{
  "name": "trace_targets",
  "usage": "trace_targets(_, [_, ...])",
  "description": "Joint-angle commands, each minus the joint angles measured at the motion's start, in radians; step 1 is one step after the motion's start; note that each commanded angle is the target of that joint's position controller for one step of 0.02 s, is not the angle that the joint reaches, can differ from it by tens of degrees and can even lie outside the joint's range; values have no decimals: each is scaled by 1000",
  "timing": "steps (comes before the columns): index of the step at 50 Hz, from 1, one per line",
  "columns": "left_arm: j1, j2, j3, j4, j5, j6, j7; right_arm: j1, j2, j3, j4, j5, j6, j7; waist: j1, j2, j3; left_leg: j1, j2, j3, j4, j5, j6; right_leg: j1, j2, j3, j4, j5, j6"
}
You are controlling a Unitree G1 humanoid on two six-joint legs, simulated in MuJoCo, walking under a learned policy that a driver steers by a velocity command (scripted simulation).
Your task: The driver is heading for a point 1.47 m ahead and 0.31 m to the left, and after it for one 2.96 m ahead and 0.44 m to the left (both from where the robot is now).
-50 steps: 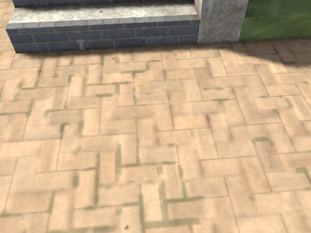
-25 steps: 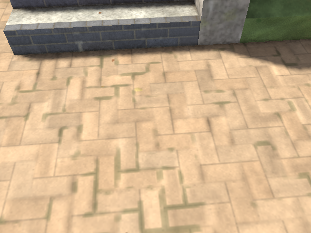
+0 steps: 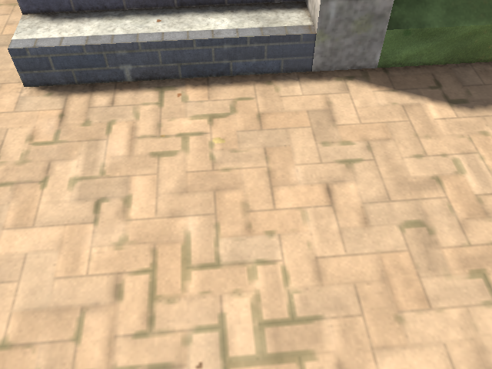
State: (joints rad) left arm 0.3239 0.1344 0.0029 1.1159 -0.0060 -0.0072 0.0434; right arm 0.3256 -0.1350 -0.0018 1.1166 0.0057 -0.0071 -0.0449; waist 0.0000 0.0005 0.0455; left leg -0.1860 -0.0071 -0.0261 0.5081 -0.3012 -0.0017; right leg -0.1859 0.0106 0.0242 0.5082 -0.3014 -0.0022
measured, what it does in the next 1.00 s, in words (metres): walks ahead: right foot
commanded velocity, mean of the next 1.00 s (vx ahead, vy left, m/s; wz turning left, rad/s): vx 0.75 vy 0.00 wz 0.00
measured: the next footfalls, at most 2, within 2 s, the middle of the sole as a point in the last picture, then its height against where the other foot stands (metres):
right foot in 0.70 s outside the picture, level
left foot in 1.18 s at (250, 237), level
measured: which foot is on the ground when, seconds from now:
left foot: down 0.00-0.68, up 0.70-1.00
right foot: down 0.00-0.28, up 0.30-0.68, down 0.70-1.00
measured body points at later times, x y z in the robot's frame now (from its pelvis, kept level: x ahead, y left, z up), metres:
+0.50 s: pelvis +0.13 +0.02 +0.00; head +0.14 +0.03 +0.45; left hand +0.31 +0.25 -0.11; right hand +0.01 -0.20 -0.13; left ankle -0.01 +0.12 -0.74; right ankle +0.20 -0.11 -0.66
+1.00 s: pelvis +0.53 -0.05 +0.00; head +0.55 -0.04 +0.45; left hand +0.43 +0.19 -0.14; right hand +0.72 -0.27 -0.10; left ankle +0.72 +0.11 -0.66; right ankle +0.43 -0.10 -0.74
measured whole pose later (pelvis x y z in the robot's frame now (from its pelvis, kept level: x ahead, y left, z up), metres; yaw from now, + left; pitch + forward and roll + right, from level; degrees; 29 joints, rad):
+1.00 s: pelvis +0.53 -0.05 +0.00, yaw +0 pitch +1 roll -2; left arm 0.55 0.20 0.04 1.05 0.01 -0.12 -0.02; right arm 0.08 -0.22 -0.03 0.81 -0.04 -0.08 0.06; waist 0.05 0.03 0.01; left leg -0.79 0.14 0.03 0.93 0.03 0.08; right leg 0.05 0.12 -0.09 0.21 -0.29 -0.11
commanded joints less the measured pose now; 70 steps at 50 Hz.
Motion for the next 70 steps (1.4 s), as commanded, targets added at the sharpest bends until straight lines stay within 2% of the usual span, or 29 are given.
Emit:
trace_targets(1, [85,71,10,-6,0,-4,2,86,-71,-10,-6,0,-4,-2,0,0,52,-41,2,3,-88,149,18,-41,-5,0,-89,151,-17])
trace_targets(4, [134,118,31,-6,-22,-11,6,127,-113,-30,-8,21,-12,-5,2,-5,103,-153,3,-27,-57,-547,87,-145,-13,43,-75,-561,-89])
trace_targets(11, [103,194,62,-100,-38,-104,-19,-20,-35,-12,-157,30,-127,32,6,-189,107,-245,27,42,225,-87,109,-145,-327,506,-360,-521,-251])
trace_targets(12, [33,188,58,-137,-41,-103,-21,31,-49,-16,-151,34,-134,33,-40,-168,108,-155,31,46,167,-107,131,-217,-308,456,-353,-485,-231])
trace_targets(13, [-41,195,72,-146,30,-68,-45,109,-65,-25,-133,-47,-108,65,-92,-123,75,22,-13,114,-26,-169,132,-299,-210,280,-269,-512,-195])
trace_targets(14, [-131,177,76,-184,40,-60,-49,275,-73,-41,-76,-47,-102,68,-166,-46,82,293,-13,79,-71,-84,129,-496,-119,169,-95,-391,-159])
trace_targets(15, [-203,89,55,-240,22,-73,-57,449,-176,-71,-37,-55,-109,55,-230,268,33,464,228,-355,-286,-401,185,-703,23,-38,308,-199,-96])
trace_targets(16, [-236,96,53,-285,44,-87,-67,479,-196,-78,-28,-49,-101,54,-203,320,78,443,387,-660,-381,-523,251,-853,6,-37,498,-131,-109])
trace_targets(19, [-223,111,58,-275,53,-102,-98,268,-169,-67,-103,-44,-105,47,-81,58,75,310,329,-484,-411,-391,223,-813,-97,8,625,63,-109])
trace_targets(24, [-330,91,48,-330,48,-64,-116,269,-114,-46,-94,-27,-129,43,-46,75,115,206,208,-193,-492,-19,191,-754,-94,-81,526,178,-62])
trace_targets(30, [-483,107,32,-419,34,-54,-109,243,-181,-51,-96,-18,-141,47,-31,104,124,196,226,-9,-520,544,177,-437,-38,-173,166,240,-119])
trace_targets(32, [-386,149,47,-403,37,-56,-88,254,-220,-58,-83,-23,-135,45,26,148,23,267,238,42,-288,1071,158,-256,40,-205,150,157,-157])
trace_targets(34, [-5,224,86,-292,36,-62,-60,220,-272,-72,-83,-32,-114,31,205,146,-177,162,220,73,184,1148,131,169,77,-183,98,92,-185])
trace_targets(35, [162,307,114,-248,54,-68,-47,212,-224,-64,-105,-38,-110,32,257,70,-280,-85,155,65,539,793,131,437,-94,24,98,-151,-194])
trace_targets(36, [173,378,121,-236,84,-75,-54,289,-33,-27,-152,-2,-120,58,125,-230,-372,-431,-16,-12,898,-141,110,615,-380,583,-114,-589,-247])
trace_targets(37, [128,338,121,-224,49,-74,-72,214,-138,-50,-177,12,-136,60,126,-213,-343,-532,-20,-114,981,-75,148,532,-378,847,-328,-655,-244])
trace_targets(38, [23,268,106,-223,50,-81,-73,106,-176,-61,-209,12,-134,56,72,-131,-155,-590,49,-67,982,49,154,382,-350,652,-308,-499,-232])
trace_targets(39, [-15,205,92,-224,42,-92,-78,56,-171,-56,-215,-4,-133,59,58,-13,-100,-544,87,-56,927,107,154,229,-317,508,-306,-319,-231])
trace_targets(41, [-33,139,69,-197,41,-105,-72,74,-112,-46,-217,-39,-109,77,-29,-6,-54,-440,132,-63,841,113,136,28,-241,333,-340,-202,-198])
trace_targets(47, [105,146,52,-154,15,-134,-68,-223,-109,-28,-338,-49,-69,102,-11,-11,124,-602,165,53,549,291,78,-57,-137,84,-475,117,-192])
trace_targets(53, [236,197,40,-124,-1,-149,-50,-437,-115,-7,-406,-23,-80,109,44,-21,129,-386,52,176,81,510,118,140,-143,-43,-522,747,-138])
trace_targets(57, [238,281,56,-110,47,-110,-10,-235,-198,-35,-351,-24,-78,85,-76,-138,-71,-199,-106,220,46,274,179,425,-208,-137,-114,1437,-83])
trace_targets(59, [142,309,71,-138,61,-85,2,145,-267,-75,-234,-27,-72,66,-260,-142,-229,185,-79,152,-13,202,234,270,-189,-172,421,1295,-78])
trace_targets(60, [100,228,56,-173,67,-99,-11,243,-326,-101,-211,-37,-60,54,-248,-16,-270,401,96,-83,88,12,266,-20,-95,-148,775,580,-98])
trace_targets(61, [195,129,36,-228,1,-124,-46,177,-369,-117,-203,-50,-50,63,-95,327,-337,660,305,-722,-112,-128,467,-503,79,-32,1096,-148,-37])
trace_targets(62, [68,196,37,-267,11,-142,-40,109,-313,-115,-214,-37,-54,74,-109,117,-256,601,279,-735,-227,-124,434,-620,1,65,1059,-35,-79])
trace_targets(64, [-52,195,31,-312,30,-157,-43,50,-225,-98,-200,-34,-63,73,-43,-79,-76,306,217,-539,-283,35,365,-564,-74,65,887,45,-79])
trace_targets(67, [-80,161,19,-362,83,-104,-60,37,-208,-82,-198,-13,-87,53,48,-68,4,35,118,-407,-322,123,340,-478,-118,51,748,-13,-10])
trace_targets(70, [-273,164,4,-462,76,-85,-74,58,-252,-88,-218,-5,-108,54,24,-29,94,-167,63,-338,-405,212,332,-441,-123,-24,482,100,44])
